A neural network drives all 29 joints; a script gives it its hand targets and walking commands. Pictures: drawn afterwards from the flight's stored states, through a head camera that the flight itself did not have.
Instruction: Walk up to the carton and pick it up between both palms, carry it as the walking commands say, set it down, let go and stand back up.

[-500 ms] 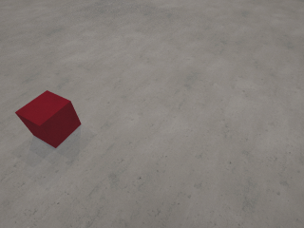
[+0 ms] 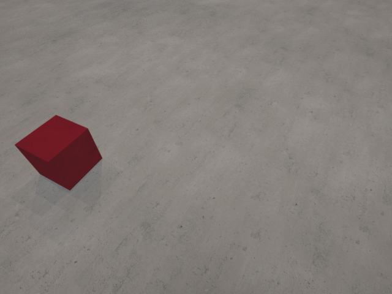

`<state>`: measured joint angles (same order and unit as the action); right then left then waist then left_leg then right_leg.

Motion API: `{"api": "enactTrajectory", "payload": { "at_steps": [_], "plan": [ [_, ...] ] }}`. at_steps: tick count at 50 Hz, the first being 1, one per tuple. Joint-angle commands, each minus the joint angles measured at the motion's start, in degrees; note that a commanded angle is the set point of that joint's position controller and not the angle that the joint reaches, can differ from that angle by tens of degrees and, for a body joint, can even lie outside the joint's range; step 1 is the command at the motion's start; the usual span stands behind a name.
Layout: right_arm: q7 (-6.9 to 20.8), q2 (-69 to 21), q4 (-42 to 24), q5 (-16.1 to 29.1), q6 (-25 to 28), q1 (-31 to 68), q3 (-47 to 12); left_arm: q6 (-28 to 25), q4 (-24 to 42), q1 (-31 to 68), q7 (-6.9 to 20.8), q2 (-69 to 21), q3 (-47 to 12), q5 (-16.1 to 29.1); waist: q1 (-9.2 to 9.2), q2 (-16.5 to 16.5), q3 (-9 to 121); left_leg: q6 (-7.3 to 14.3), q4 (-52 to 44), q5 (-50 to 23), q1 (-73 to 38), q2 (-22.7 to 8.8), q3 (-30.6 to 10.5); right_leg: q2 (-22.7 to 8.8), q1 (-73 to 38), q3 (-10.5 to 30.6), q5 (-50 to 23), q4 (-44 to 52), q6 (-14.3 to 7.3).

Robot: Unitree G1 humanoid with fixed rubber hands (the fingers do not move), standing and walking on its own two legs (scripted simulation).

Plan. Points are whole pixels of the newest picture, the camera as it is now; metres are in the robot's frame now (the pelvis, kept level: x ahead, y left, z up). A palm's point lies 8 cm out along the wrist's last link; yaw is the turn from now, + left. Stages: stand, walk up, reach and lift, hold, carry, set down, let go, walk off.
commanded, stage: stand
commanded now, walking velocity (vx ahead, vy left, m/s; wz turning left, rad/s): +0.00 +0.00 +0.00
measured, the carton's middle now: (62, 152) +1.04 +0.82 -0.63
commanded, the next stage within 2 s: walk up in 0.78 s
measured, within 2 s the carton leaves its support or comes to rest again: neither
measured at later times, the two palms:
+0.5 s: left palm out of the picture -0.02 +0.19 -0.16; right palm out of the picture -0.02 -0.19 -0.15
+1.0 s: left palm out of the picture +0.00 +0.19 -0.16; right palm out of the picture +0.00 -0.19 -0.15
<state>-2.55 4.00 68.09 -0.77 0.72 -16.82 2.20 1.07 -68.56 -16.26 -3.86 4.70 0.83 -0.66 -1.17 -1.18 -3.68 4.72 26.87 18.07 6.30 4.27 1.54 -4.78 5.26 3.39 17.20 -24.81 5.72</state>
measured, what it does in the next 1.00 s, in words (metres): stands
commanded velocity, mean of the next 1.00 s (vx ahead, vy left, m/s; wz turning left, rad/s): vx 0.00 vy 0.00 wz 0.00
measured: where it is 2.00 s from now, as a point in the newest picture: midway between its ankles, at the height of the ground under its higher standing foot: (175, 279)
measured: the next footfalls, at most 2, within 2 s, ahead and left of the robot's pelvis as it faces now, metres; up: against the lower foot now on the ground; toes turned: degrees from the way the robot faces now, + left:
left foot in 1.26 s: +0.11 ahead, +0.14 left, +0.00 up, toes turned +18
right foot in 1.72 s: +0.41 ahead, +0.01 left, +0.00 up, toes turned +20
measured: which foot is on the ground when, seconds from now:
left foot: down 0.00-1.00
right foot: down 0.00-1.00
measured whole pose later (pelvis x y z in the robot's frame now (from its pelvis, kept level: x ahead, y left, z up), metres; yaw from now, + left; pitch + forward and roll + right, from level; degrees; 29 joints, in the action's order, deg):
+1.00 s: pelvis +0.03 +0.00 +0.00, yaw -1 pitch -2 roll +0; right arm -3.4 4.7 67.6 -0.3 1.1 -17.1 1.5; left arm 0.6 -69.4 -17.0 -3.7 3.9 1.2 -0.4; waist -0.7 -1.0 -2.9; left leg 5.1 26.7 20.8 3.8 4.8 2.7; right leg -5.8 4.1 3.1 20.5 -26.6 6.1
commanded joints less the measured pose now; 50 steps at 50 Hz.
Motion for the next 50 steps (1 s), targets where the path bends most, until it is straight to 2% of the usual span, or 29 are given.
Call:
{"api": "enactTrajectory", "payload": {
  "at_steps": [1, 6, 9, 10, 11, 14, 16, 17, 18, 20, 21, 23, 24, 25, 26, 28, 31, 33, 35, 38, 39, 40, 41, 44, 46, 47, 48, 49, 50],
  "plan": [
    [-0.3, 6.2, -1.2, -0.2, 0.5, -5.1, 0.7, -0.2, -0.7, -6.3, 0.7, 4.0, 0.9, 0.3, 0.60, 0.5, -2.1, -2.0, -8.4, -20.9, 0.0, -9.2, -10.3, 0.3, 4.5, -1.4, -9.3, 1.6, -3.7],
    [-0.6, 4.5, -0.1, 0.1, 0.6, -5.2, 0.0, 0.1, -0.9, -6.5, -0.1, -0.4, -0.2, -0.1, 0.81, 3.9, -4.8, -0.9, -6.9, -26.9, 2.2, -8.4, -7.3, -0.9, 2.9, -0.8, -10.4, 2.0, -2.9],
    [-0.6, 5.7, -1.3, 0.0, 0.7, -5.7, 0.7, -0.3, -1.0, -7.2, 0.4, 2.3, 0.4, 0.3, 0.81, -0.6, -2.5, -0.8, -7.4, -21.7, 2.8, -9.2, -9.1, -0.6, 2.5, -1.0, -11.5, 3.2, -2.7],
    [-0.3, 3.5, -0.4, 0.7, 0.5, -5.9, 0.3, -0.6, 0.3, -5.2, -0.1, 4.7, 0.8, -0.3, 0.12, 1.5, -4.2, -0.6, -7.4, -22.5, 2.1, -7.6, -7.2, -1.2, 4.2, -0.9, -14.1, 1.3, -3.4],
    [-0.7, 6.8, -0.5, -0.3, 1.1, -6.6, 0.9, -0.2, -1.0, -5.8, -0.1, 3.8, 1.0, -0.1, 0.08, -1.6, -2.4, -0.6, -5.7, -27.9, 0.8, -8.1, -7.4, -0.4, 3.1, -1.8, -14.1, 1.2, -3.4],
    [-0.9, 4.7, -0.2, 0.1, 0.9, -6.7, 0.7, -0.8, 0.2, -5.9, 0.0, 4.2, 1.0, 0.1, 0.80, 4.3, -0.6, -0.4, -5.5, -35.1, -1.1, -8.3, -6.4, -0.1, 4.7, -2.5, -9.8, -0.5, -3.4],
    [-0.5, 3.4, -0.6, 0.2, 1.1, -6.3, 0.4, -0.2, -1.3, -6.3, -0.1, 1.9, 0.4, 0.1, 0.09, -0.1, -3.2, 0.2, -5.6, -29.8, 0.6, -8.3, -6.9, -1.4, 3.8, -2.6, -12.5, 1.9, -2.4],
    [-0.7, 4.9, -0.2, 0.7, 0.4, -7.6, 0.3, -0.2, -0.7, -5.1, 0.0, 1.2, -0.4, 0.0, -0.75, 2.4, -4.6, -0.8, -6.1, -28.5, 1.8, -8.3, -5.9, -1.4, 4.7, -1.2, -12.0, 2.0, -2.5],
    [-0.7, 3.6, 0.0, 0.0, 0.3, -7.7, -0.1, -0.2, -1.7, -7.7, 0.0, 2.8, 0.6, 0.6, 0.45, -1.6, -4.2, -0.3, -5.2, -27.6, -0.3, -8.4, -7.9, -0.5, 6.5, -1.4, -11.7, 1.6, -3.4],
    [-0.5, 5.4, -0.5, -0.2, 0.6, -7.0, 0.8, -0.2, -2.2, -7.5, -0.4, 1.8, -0.1, 0.3, -0.96, 1.7, -5.2, 0.4, -5.8, -24.6, 0.6, -8.0, -7.5, -1.0, 5.3, -0.7, -12.3, 2.8, -3.1],
    [-0.4, 5.0, -0.7, 0.0, 0.7, -7.4, 0.6, -0.3, -0.6, -6.0, 0.1, 3.7, 0.8, -0.2, -0.34, -1.9, -4.0, -1.5, -6.5, -26.4, 0.5, -9.2, -9.5, -0.2, 6.5, -3.7, -10.4, 0.4, -2.4],
    [-0.4, 7.3, -2.4, 0.1, 0.7, -3.7, 1.2, 0.0, -0.8, -5.3, 0.0, 3.4, 1.1, -0.1, 0.37, 2.6, -3.1, -1.1, -7.3, -27.6, -0.9, -9.5, -9.6, -0.5, 6.1, -3.6, -8.3, 0.8, -2.9],
    [-1.0, 5.9, -2.3, 0.3, 1.0, -5.0, 1.2, -0.3, -0.4, -5.5, -0.3, 2.5, 0.7, -0.5, 0.31, -1.5, -3.9, -0.3, -7.2, -30.5, 0.9, -9.4, -8.9, -0.9, 5.5, -3.0, -11.4, 0.3, -2.6],
    [-0.6, 5.5, -1.5, 0.6, 0.8, -5.1, 0.3, -0.6, -0.6, -5.5, 0.2, 2.5, 0.7, -0.5, 0.43, 2.4, -1.6, -1.3, -6.2, -33.7, -0.6, -9.6, -8.2, -0.5, 4.9, -2.6, -11.4, -0.1, -2.3],
    [-0.4, 3.9, -2.5, 0.7, 1.4, -3.9, 0.1, -0.6, -0.8, -7.8, 0.1, 4.8, 1.7, 0.1, 1.94, -0.8, -0.8, -0.6, -7.0, -28.3, 0.7, -9.1, -8.1, -1.0, 2.6, -2.5, -11.1, 1.4, -2.8],
    [-0.7, 3.1, -1.6, 1.0, 1.1, -5.7, -0.2, -0.5, -0.5, -5.8, 0.3, 3.8, 1.2, 0.1, 0.06, 2.3, -3.6, -1.8, -8.0, -29.0, 0.9, -8.9, -7.9, -1.1, 6.3, -1.1, -10.8, 0.2, -3.5],
    [-1.0, 6.9, -1.4, -0.2, 0.5, -5.0, 1.0, -0.7, -0.9, -7.1, 0.0, 0.8, -0.1, 0.0, 0.90, 3.7, -3.6, 0.4, -5.9, -33.8, 1.9, -8.8, -8.0, -1.8, 2.7, -1.6, -12.9, 2.0, -2.9],
    [-1.1, 3.0, -0.2, 0.1, 0.5, -7.1, -0.4, -0.7, -1.5, -7.6, 0.0, 4.5, 0.9, -0.1, -0.05, 2.8, -4.1, -0.2, -4.8, -33.6, -1.9, -8.1, -5.6, -1.4, 5.3, -2.5, -16.9, 1.9, -2.5],
    [-1.1, 6.6, -1.1, 0.5, 0.9, -6.9, 0.9, -0.8, -1.0, -6.7, 0.0, 4.1, 1.3, -0.4, 0.32, -3.2, 1.0, 0.2, -4.1, -34.4, -3.0, -8.2, -6.8, -1.2, 1.6, -2.9, -20.2, 0.0, -3.3],
    [-1.1, 7.3, -1.2, -0.2, 1.1, -6.3, 0.8, -1.0, -2.1, -9.1, 0.5, 5.1, 1.1, 0.3, 0.98, -0.5, 1.4, 0.4, -2.7, -39.4, -7.0, -9.0, -6.3, -0.1, 5.6, -2.8, -15.1, 0.4, -3.6],
    [-0.9, 6.3, -2.0, 0.2, 1.0, -5.9, 1.1, -1.3, -0.8, -7.6, -0.3, 4.2, 1.0, -0.2, 0.10, 4.0, -0.4, 0.2, -2.2, -42.6, -4.7, -8.7, -5.2, -1.0, 4.9, -2.5, -20.1, -0.3, -3.6],
    [-1.1, 3.2, -1.0, -0.2, 0.9, -5.9, 0.1, -1.0, -0.5, -6.4, -0.4, 5.1, 1.5, 0.2, 1.02, -0.7, -1.9, -0.1, -3.8, -42.8, -2.8, -8.8, -5.9, -1.4, 4.3, -2.8, -18.1, -1.0, -3.5],
    [-0.8, 6.3, -0.9, 0.4, 0.8, -5.7, 0.8, -1.3, -0.1, -6.8, 0.2, 3.3, 0.8, 0.2, 1.33, 3.5, 0.1, 0.0, -2.1, -40.6, -5.7, -7.9, -5.1, -1.1, 5.1, -2.8, -19.7, 0.2, -3.5],
    [-1.3, 5.4, -0.3, 0.8, 0.4, -9.2, 0.4, -1.4, -1.9, -6.1, 0.2, 0.0, -0.3, 0.1, -1.16, 0.2, -1.5, -0.9, -3.3, -40.1, -4.3, -8.2, -4.4, -1.0, 4.2, -3.5, -17.2, -0.3, -2.7],
    [-0.7, 5.0, -0.2, 0.4, 0.4, -7.3, -0.4, -1.0, -0.6, -7.2, 0.0, 2.3, 0.7, 0.6, 1.21, 5.5, -2.3, -0.5, -3.4, -44.8, -5.2, -8.6, -5.3, -1.3, 5.2, -2.8, -19.3, -1.4, -3.4],
    [-1.1, 3.2, 0.0, 0.5, 0.6, -7.5, -1.0, -0.4, -1.4, -8.0, 0.0, 2.6, 1.0, 0.6, 0.17, -0.9, -3.6, -0.4, -4.2, -45.5, -4.6, -9.9, -6.7, -0.4, 4.8, -3.5, -16.6, -0.5, -3.0],
    [-1.2, 5.0, 0.0, 0.4, 0.8, -9.6, -0.2, 0.1, -1.1, -7.8, -0.2, 2.3, 0.7, 0.1, -0.35, 0.6, -3.9, -1.0, -3.8, -46.4, -3.4, -10.2, -7.4, -0.2, 4.6, -4.4, -13.9, -0.3, -2.7],
    [-0.8, 16.5, -5.5, 0.6, 0.9, -5.3, 2.6, -1.5, 6.1, -1.4, -0.4, 10.4, 3.3, -3.9, 1.55, 3.0, -0.3, -2.4, 4.2, -31.0, 6.4, -9.0, -15.7, 1.0, 0.1, -6.2, 4.7, -13.1, -6.0],
    [-0.4, 17.8, -6.8, 1.3, 0.3, -4.0, 3.4, -1.8, 7.2, -2.7, -0.7, 10.2, 3.7, -3.6, 2.42, 6.9, -4.7, -3.2, 3.9, -6.8, 16.8, -8.7, -17.4, -0.2, -0.9, -2.2, 12.0, -14.1, -7.7]
  ]
}}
